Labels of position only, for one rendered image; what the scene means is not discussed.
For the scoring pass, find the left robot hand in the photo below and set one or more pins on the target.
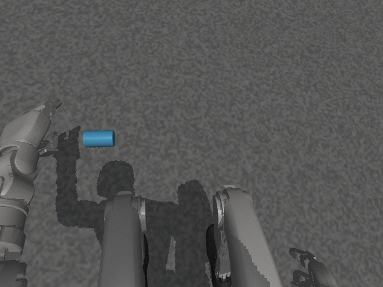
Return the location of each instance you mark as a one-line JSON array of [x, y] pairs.
[[31, 127]]

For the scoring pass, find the right robot foot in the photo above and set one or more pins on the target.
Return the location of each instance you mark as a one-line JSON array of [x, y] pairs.
[[212, 255]]

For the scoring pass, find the right robot hand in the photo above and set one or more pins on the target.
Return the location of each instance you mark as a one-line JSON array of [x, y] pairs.
[[319, 275]]

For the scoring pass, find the can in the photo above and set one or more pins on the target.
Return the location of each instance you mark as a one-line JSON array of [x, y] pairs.
[[97, 138]]

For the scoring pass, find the left robot arm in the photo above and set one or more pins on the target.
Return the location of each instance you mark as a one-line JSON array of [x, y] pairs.
[[18, 170]]

